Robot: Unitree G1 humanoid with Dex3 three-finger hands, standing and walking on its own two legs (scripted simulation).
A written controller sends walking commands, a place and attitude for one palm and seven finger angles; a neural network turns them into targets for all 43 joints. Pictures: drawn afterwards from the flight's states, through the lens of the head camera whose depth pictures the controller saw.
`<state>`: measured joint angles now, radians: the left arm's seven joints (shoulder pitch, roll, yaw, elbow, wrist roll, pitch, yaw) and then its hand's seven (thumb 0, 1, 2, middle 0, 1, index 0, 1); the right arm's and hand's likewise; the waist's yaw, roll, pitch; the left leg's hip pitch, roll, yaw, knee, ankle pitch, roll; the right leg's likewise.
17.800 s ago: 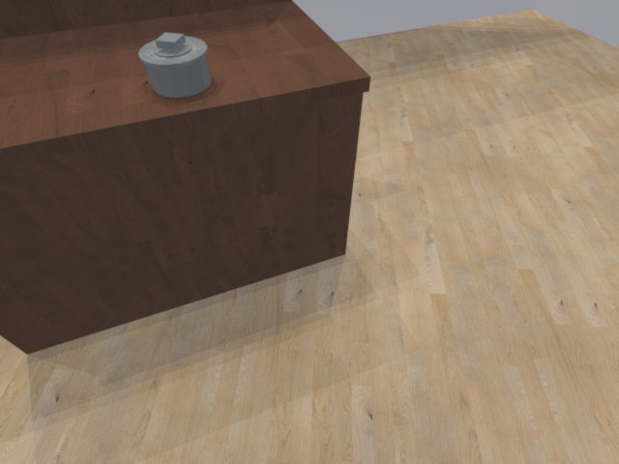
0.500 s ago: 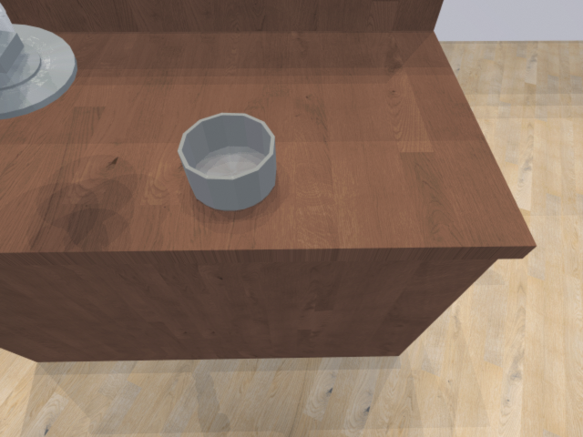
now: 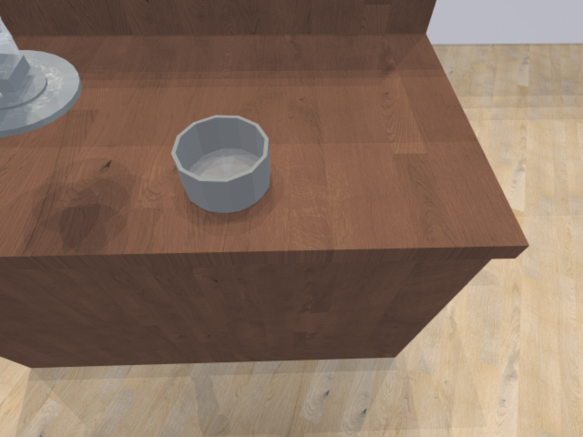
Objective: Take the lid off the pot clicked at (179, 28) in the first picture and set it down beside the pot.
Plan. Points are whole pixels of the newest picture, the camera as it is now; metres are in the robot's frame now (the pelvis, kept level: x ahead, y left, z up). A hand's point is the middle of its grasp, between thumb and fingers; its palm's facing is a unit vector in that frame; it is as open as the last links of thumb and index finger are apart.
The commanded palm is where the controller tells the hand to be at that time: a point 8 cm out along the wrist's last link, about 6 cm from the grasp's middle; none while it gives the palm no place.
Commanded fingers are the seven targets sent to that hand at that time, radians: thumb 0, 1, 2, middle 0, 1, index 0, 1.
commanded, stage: lower the lid onto the table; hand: left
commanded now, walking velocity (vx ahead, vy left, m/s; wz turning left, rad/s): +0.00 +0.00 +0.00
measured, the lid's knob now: out of the picture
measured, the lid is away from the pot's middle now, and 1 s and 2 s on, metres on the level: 0.24 0.24 0.23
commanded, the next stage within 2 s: none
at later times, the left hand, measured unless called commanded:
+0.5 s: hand (4, 90) +0.48 +0.31 +0.22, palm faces -0.33 -0.16 -0.93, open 8.4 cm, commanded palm +0.49 +0.32 +0.29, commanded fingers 0.00 0.63 1.03 -0.98 -1.17 -0.70 -1.04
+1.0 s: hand (14, 121) +0.48 +0.32 +0.18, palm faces -0.40 -0.17 -0.90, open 8.4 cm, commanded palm +0.50 +0.32 +0.25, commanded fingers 0.00 0.63 1.03 -0.98 -1.17 -0.70 -1.04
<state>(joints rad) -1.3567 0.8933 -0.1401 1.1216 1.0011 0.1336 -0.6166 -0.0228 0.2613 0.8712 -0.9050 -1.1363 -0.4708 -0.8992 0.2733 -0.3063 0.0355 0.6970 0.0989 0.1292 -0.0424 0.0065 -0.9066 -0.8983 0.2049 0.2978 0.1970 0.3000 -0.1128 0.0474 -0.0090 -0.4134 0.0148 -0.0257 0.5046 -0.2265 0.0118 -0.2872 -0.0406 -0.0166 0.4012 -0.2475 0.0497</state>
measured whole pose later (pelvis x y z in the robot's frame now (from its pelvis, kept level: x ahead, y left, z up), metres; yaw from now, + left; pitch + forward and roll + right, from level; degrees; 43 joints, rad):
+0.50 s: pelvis +0.01 +0.00 +0.00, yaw -1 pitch +10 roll -2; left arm -1.29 0.89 -0.10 1.13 1.00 0.11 -0.58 -0.02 0.27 0.87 -0.90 -1.14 -0.47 -0.90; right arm 0.29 -0.30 0.03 0.70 0.09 0.14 -0.04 0.01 -0.91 -0.90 0.20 0.30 0.20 0.30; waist -0.13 0.05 -0.03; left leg -0.45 0.02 -0.01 0.53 -0.25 0.01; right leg -0.33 -0.04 0.00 0.43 -0.27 0.05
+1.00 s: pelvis +0.01 +0.00 -0.01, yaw -1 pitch +11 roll -2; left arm -1.25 0.89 -0.11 1.19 0.99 0.08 -0.55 -0.02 0.27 0.87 -0.90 -1.14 -0.47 -0.90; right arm 0.29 -0.31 0.03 0.71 0.10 0.13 -0.07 0.01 -0.91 -0.90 0.21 0.30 0.20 0.30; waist -0.14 0.03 -0.04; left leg -0.49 0.03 -0.02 0.57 -0.27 0.01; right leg -0.36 -0.03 0.00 0.46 -0.28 0.05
